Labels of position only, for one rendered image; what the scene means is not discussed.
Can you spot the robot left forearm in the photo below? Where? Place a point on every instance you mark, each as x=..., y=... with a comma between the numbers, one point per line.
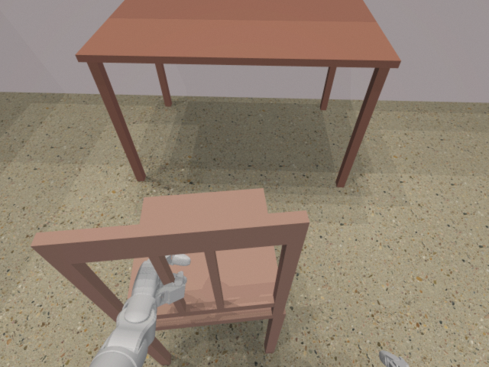
x=135, y=330

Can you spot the table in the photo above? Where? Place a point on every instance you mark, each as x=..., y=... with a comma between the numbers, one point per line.
x=294, y=33

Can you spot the robot right hand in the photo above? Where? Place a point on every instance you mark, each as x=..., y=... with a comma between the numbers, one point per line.
x=390, y=360

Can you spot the robot left hand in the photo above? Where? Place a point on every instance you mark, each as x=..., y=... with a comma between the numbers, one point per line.
x=148, y=282

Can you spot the chair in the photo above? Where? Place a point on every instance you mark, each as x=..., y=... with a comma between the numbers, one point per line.
x=229, y=237

